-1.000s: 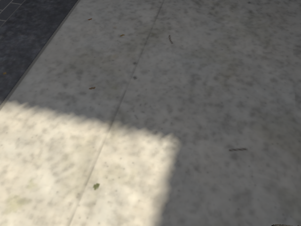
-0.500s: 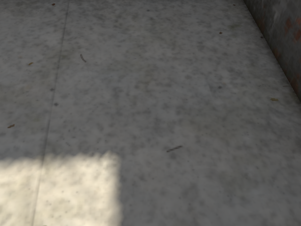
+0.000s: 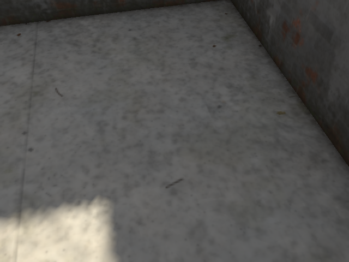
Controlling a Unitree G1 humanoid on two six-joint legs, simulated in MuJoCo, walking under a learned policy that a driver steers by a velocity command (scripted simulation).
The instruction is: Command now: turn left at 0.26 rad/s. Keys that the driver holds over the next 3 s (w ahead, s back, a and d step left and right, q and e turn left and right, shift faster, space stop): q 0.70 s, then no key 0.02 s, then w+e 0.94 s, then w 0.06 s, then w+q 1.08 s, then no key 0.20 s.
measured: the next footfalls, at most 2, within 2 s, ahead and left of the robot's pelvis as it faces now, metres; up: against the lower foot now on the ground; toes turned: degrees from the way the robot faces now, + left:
left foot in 0.68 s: -0.04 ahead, +0.15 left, +0.00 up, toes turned +26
right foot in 1.32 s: +0.31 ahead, -0.01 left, +0.00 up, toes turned +11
